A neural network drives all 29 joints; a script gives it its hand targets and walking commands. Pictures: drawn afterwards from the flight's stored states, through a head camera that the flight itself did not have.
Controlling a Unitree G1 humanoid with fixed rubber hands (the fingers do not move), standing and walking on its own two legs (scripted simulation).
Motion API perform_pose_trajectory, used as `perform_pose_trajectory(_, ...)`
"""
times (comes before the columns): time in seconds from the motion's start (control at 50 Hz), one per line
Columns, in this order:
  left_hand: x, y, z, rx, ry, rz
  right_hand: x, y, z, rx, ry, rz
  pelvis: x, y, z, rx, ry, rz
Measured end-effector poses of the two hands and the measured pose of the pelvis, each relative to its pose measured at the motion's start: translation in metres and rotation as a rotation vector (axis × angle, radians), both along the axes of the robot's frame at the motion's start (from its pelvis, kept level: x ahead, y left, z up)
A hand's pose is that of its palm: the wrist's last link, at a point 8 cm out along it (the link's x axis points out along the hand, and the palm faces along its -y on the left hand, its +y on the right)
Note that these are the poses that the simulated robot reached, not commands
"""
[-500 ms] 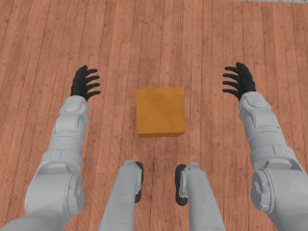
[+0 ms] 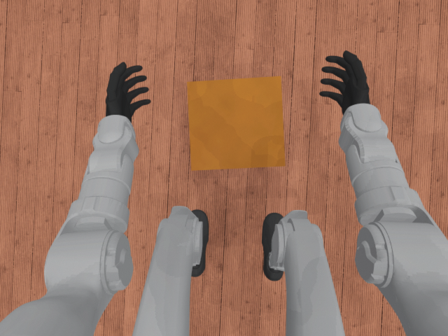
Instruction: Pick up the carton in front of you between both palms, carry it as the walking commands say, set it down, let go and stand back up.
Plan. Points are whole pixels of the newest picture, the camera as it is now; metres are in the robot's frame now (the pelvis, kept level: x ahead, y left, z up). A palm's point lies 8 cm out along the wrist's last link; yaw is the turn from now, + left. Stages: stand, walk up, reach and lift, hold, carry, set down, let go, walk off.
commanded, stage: reach and lift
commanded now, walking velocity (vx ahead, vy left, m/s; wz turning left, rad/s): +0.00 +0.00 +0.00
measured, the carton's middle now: (235, 130) +0.46 +0.01 -0.42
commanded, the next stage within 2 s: none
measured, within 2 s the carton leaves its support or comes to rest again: leaves its support in 1.40 s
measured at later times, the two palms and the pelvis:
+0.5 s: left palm (157, 129) +0.45 +0.20 -0.33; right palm (314, 120) +0.48 -0.18 -0.34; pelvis -0.05 +0.00 -0.16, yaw +0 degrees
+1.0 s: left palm (162, 125) +0.46 +0.19 -0.34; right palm (303, 117) +0.48 -0.15 -0.35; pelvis -0.04 +0.00 -0.17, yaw +1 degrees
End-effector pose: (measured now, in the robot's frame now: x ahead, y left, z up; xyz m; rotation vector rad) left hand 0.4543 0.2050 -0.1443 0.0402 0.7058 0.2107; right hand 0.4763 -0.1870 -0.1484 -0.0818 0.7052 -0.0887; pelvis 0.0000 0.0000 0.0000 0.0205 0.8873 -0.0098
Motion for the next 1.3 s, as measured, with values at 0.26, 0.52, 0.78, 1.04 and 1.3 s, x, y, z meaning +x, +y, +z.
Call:
perform_pose_trajectory(0.26,-0.003,-0.002,-0.112,-0.009,-0.017,-0.002,-0.002,0.001,-0.109,0.001,-0.024,-0.010,-0.028,0.001,-0.106,-0.006,-0.092,0.001)
perform_pose_trajectory(0.52,-0.001,-0.008,-0.194,-0.004,0.055,-0.015,0.000,0.009,-0.193,0.008,0.041,-0.019,-0.048,0.002,-0.161,-0.007,-0.201,0.000)
perform_pose_trajectory(0.78,0.012,-0.003,-0.205,-0.013,0.026,-0.008,0.016,0.017,-0.205,0.013,0.009,0.018,-0.040,0.002,-0.177,-0.004,-0.218,0.016)
perform_pose_trajectory(1.04,0.011,-0.026,-0.197,-0.036,0.031,-0.046,0.009,0.040,-0.199,0.032,0.026,0.042,-0.041,0.003,-0.165,-0.008,-0.197,0.019)
perform_pose_trajectory(1.3,0.019,-0.040,-0.195,-0.051,0.028,0.001,0.015,0.053,-0.197,0.021,0.033,0.040,-0.047,0.002,-0.169,-0.001,-0.218,0.014)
